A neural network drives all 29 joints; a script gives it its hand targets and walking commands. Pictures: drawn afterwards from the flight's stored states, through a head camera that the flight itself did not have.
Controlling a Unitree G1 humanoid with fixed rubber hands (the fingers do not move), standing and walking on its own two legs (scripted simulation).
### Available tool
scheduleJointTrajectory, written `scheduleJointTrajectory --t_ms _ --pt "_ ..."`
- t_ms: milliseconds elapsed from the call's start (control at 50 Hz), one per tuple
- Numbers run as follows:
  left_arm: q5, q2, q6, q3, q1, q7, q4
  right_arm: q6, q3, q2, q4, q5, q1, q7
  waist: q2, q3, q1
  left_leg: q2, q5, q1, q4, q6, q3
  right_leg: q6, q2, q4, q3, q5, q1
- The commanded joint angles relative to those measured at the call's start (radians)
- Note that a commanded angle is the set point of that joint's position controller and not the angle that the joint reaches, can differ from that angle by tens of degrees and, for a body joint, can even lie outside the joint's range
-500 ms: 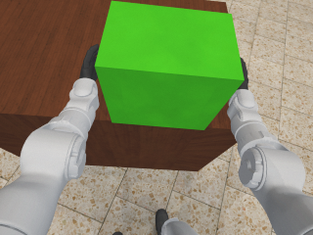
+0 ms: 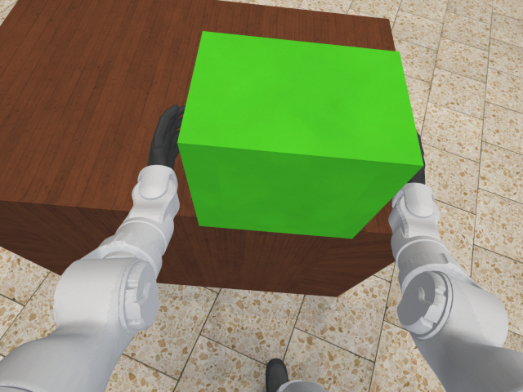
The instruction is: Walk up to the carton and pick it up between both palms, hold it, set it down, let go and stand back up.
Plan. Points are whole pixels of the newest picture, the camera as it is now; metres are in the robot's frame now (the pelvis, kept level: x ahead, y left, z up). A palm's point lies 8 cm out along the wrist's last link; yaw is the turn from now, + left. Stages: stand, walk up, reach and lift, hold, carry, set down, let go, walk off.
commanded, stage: reach and lift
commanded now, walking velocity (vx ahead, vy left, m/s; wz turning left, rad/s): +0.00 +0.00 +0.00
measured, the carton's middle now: (287, 149) +0.46 -0.12 +0.02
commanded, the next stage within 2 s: none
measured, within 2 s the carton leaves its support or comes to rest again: leaves its support in 1.20 s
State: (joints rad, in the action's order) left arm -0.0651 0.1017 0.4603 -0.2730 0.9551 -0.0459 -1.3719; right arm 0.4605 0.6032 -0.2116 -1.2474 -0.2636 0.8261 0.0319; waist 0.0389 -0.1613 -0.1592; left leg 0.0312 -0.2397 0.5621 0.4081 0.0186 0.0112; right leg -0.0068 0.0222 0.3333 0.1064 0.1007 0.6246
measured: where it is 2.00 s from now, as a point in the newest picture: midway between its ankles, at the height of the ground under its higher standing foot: outside the picture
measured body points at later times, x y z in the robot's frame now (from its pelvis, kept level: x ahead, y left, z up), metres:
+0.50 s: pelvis -0.03 -0.01 +0.00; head +0.08 +0.00 +0.43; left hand +0.45 +0.08 +0.03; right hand +0.37 -0.29 +0.04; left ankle -0.06 +0.12 -0.74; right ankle +0.01 -0.12 -0.74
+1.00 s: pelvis -0.03 +0.00 +0.00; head +0.06 +0.01 +0.44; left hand +0.43 +0.09 +0.03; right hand +0.36 -0.28 +0.04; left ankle -0.06 +0.12 -0.74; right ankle +0.01 -0.12 -0.74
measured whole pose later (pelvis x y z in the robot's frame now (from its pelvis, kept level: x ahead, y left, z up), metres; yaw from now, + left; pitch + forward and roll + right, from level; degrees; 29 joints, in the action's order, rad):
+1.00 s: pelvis -0.03 +0.00 +0.00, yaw +1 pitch +23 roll -1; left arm 0.03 0.13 0.43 -0.16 0.94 -0.06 -1.41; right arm 0.48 0.51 -0.21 -1.31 -0.19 0.81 0.00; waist 0.04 -0.22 -0.16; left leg 0.02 -0.19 0.63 0.42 0.01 -0.01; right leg -0.01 0.03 0.29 0.12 0.03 0.67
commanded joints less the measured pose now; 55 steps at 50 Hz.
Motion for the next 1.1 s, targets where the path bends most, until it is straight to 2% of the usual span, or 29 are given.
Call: scheduleJointTrajectory --t_ms 0,60,80,120,160,180,220,260,280,320,420,440,540,600,620,640,660,700,720,740,760,820,860,880,920,940,1000,1060,1080 --pt "-0.109 -0.478 0.0 0.216 0.449 0.093 0.104 0.088 -0.234 0.402 -0.031 -0.11 0.468 0.141 0.073 -0.699 -0.014 -0.011 0.646 -0.272 0.087 0.074 -0.017 0.004 -0.039 0.118 0.02 -0.717 -0.356" --pt "-0.133 -0.483 0.015 0.189 0.403 0.101 0.092 0.106 -0.257 0.432 -0.038 -0.089 0.442 0.138 0.013 -0.667 0.004 -0.031 0.527 -0.161 0.053 0.054 0.018 0.009 -0.022 0.13 -0.009 -0.78 -0.491" --pt "-0.117 -0.487 0.025 0.208 0.422 0.105 0.087 0.125 -0.253 0.411 -0.028 -0.102 0.491 0.136 -0.009 -0.685 -0.013 -0.031 0.476 -0.118 0.027 0.048 0.01 0.014 -0.016 0.119 -0.001 -0.805 -0.532" --pt "-0.124 -0.496 0.04 0.212 0.44 0.11 0.078 0.144 -0.25 0.43 -0.051 -0.119 0.482 0.14 -0.017 -0.674 -0.012 -0.033 0.472 -0.072 0.02 0.049 0.013 0.017 -0.014 0.137 0.0 -0.816 -0.561" --pt "-0.124 -0.505 0.049 0.233 0.451 0.107 0.074 0.166 -0.236 0.398 -0.056 -0.123 0.507 0.136 0.006 -0.7 -0.031 -0.031 0.51 -0.103 0.026 0.05 -0.001 0.02 -0.026 0.121 0.015 -0.766 -0.519" --pt "-0.128 -0.491 0.05 0.225 0.437 0.111 0.065 0.169 -0.233 0.4 -0.077 -0.136 0.512 0.133 0.024 -0.69 -0.018 -0.032 0.487 -0.105 0.03 0.052 0.007 0.012 -0.027 0.112 0.017 -0.745 -0.488" --pt "-0.134 -0.483 0.045 0.207 0.445 0.107 0.071 0.172 -0.23 0.408 -0.068 -0.139 0.493 0.124 -0.006 -0.678 -0.026 -0.03 0.472 -0.109 0.005 0.049 0.014 0.01 -0.021 0.109 0.021 -0.766 -0.526" --pt "-0.141 -0.477 0.047 0.193 0.45 0.114 0.073 0.17 -0.197 0.388 -0.074 -0.157 0.52 0.122 0.008 -0.683 -0.016 -0.04 0.405 -0.102 0.01 0.05 0.011 0.014 -0.028 0.095 0.015 -0.691 -0.502" --pt "-0.144 -0.479 0.046 0.198 0.456 0.114 0.059 0.175 -0.196 0.367 -0.089 -0.15 0.535 0.12 0.007 -0.668 -0.034 -0.039 0.4 -0.109 0.003 0.053 0.012 0.009 -0.019 0.092 0.023 -0.693 -0.493" --pt "-0.136 -0.502 0.055 0.199 0.485 0.115 0.061 0.188 -0.2 0.394 -0.106 -0.138 0.54 0.115 0.022 -0.706 -0.01 -0.037 0.433 -0.115 0.017 0.062 0.022 0.01 -0.023 0.092 0.021 -0.696 -0.493" --pt "-0.139 -0.477 0.058 0.185 0.479 0.118 0.079 0.184 -0.174 0.369 -0.074 -0.181 0.546 0.117 0.002 -0.745 -0.027 -0.048 0.311 -0.057 -0.01 0.036 0.017 0.006 -0.021 0.099 0.007 -0.613 -0.508" --pt "-0.133 -0.467 0.054 0.176 0.497 0.119 0.063 0.18 -0.176 0.376 -0.078 -0.166 0.567 0.108 -0.033 -0.734 -0.028 -0.055 0.271 -0.029 -0.028 0.026 0.027 0.014 -0.02 0.085 0.005 -0.616 -0.536" --pt "-0.116 -0.439 0.041 0.183 0.561 0.12 0.067 0.157 -0.163 0.356 -0.074 -0.18 0.645 0.109 -0.029 -0.751 -0.017 -0.063 0.211 -0.002 -0.031 0.019 0.019 0.02 -0.021 0.09 0.002 -0.548 -0.531" --pt "-0.106 -0.455 0.043 0.183 0.56 0.121 0.09 0.154 -0.174 0.356 -0.053 -0.156 0.614 0.115 -0.016 -0.763 -0.017 -0.058 0.206 -0.039 -0.017 0.03 0.029 0.016 -0.022 0.098 0.006 -0.501 -0.506" --pt "-0.107 -0.444 0.042 0.186 0.543 0.124 0.083 0.155 -0.173 0.36 -0.045 -0.155 0.62 0.114 -0.041 -0.761 -0.021 -0.062 0.198 -0.033 -0.023 0.025 0.013 0.019 -0.025 0.087 0.006 -0.51 -0.543" --pt "-0.104 -0.45 0.041 0.169 0.563 0.13 0.028 0.148 -0.187 0.381 -0.067 -0.141 0.629 0.115 -0.061 -0.713 -0.002 -0.07 0.177 0.002 -0.043 0.02 0.032 0.02 -0.013 0.08 -0.002 -0.519 -0.532" --pt "-0.091 -0.469 0.034 0.199 0.575 0.133 0.062 0.143 -0.2 0.388 -0.041 -0.144 0.635 0.113 -0.034 -0.74 -0.007 -0.068 0.186 -0.013 -0.024 0.019 0.03 0.022 -0.009 0.099 -0.005 -0.513 -0.543" --pt "-0.074 -0.458 0.036 0.202 0.59 0.135 0.049 0.143 -0.224 0.391 -0.013 -0.125 0.652 0.115 -0.041 -0.745 -0.021 -0.068 0.172 0.009 -0.04 0.024 0.024 0.025 -0.01 0.089 0.003 -0.509 -0.551" --pt "-0.082 -0.471 0.028 0.223 0.589 0.136 0.066 0.136 -0.225 0.392 -0.033 -0.137 0.653 0.118 -0.005 -0.771 -0.009 -0.069 0.149 -0.004 -0.036 0.023 0.01 0.02 -0.01 0.096 -0.013 -0.484 -0.521" --pt "-0.059 -0.48 0.031 0.24 0.602 0.134 0.082 0.131 -0.242 0.394 -0.008 -0.123 0.649 0.12 -0.029 -0.761 -0.021 -0.066 0.186 -0.022 -0.032 0.029 0.025 0.019 -0.007 0.09 0.001 -0.509 -0.538" --pt "-0.054 -0.446 0.025 0.235 0.686 0.129 0.051 0.112 -0.234 0.382 -0.035 -0.125 0.731 0.119 -0.018 -0.759 -0.021 -0.062 0.146 0.005 -0.032 0.029 0.008 0.01 -0.016 0.083 -0.008 -0.462 -0.511" --pt "-0.051 -0.461 0.007 0.233 0.656 0.135 0.035 0.087 -0.242 0.399 -0.022 -0.103 0.708 0.128 -0.035 -0.717 -0.012 -0.068 0.097 0.016 -0.036 0.018 0.007 0.016 -0.015 0.076 -0.001 -0.389 -0.482" --pt "-0.014 -0.487 0.006 0.292 0.562 0.141 0.084 0.093 -0.283 0.425 0.019 -0.064 0.618 0.128 -0.007 -0.776 -0.007 -0.069 0.207 -0.069 -0.028 0.03 0.011 0.026 -0.008 0.084 0.001 -0.509 -0.544" --pt "-0.017 -0.484 0.006 0.289 0.53 0.141 0.102 0.094 -0.289 0.388 0.056 -0.061 0.621 0.126 -0.014 -0.801 -0.029 -0.064 0.265 -0.07 0.002 0.033 0.006 0.025 -0.017 0.099 0.012 -0.584 -0.558" --pt "-0.004 -0.462 0.007 0.281 0.556 0.138 0.115 0.083 -0.322 0.392 0.051 -0.034 0.627 0.123 -0.044 -0.802 -0.022 -0.072 0.264 0.005 -0.013 0.024 0.0 0.03 -0.015 0.107 -0.012 -0.637 -0.636" --pt "0.008 -0.468 0.006 0.294 0.542 0.137 0.125 0.091 -0.334 0.381 0.05 -0.006 0.626 0.123 -0.025 -0.822 -0.029 -0.069 0.305 -0.037 -0.013 0.033 0.0 0.027 -0.012 0.109 -0.014 -0.669 -0.645" --pt "0.047 -0.52 0.009 0.373 0.582 0.126 0.173 0.083 -0.389 0.395 0.082 0.012 0.645 0.137 -0.006 -0.822 -0.019 -0.059 0.36 -0.088 0.008 0.048 -0.016 0.021 -0.034 0.091 0.006 -0.654 -0.589" --pt "0.077 -0.556 0.005 0.417 0.525 0.117 0.234 0.068 -0.45 0.437 0.131 0.07 0.579 0.141 -0.008 -0.856 -0.031 -0.055 0.454 -0.114 0.04 0.054 -0.029 0.025 -0.035 0.109 0.013 -0.737 -0.629" --pt "0.085 -0.563 -0.001 0.441 0.539 0.118 0.256 0.057 -0.485 0.458 0.165 0.1 0.589 0.145 -0.031 -0.84 -0.015 -0.053 0.434 -0.11 0.039 0.059 -0.045 0.024 -0.042 0.104 -0.004 -0.713 -0.653"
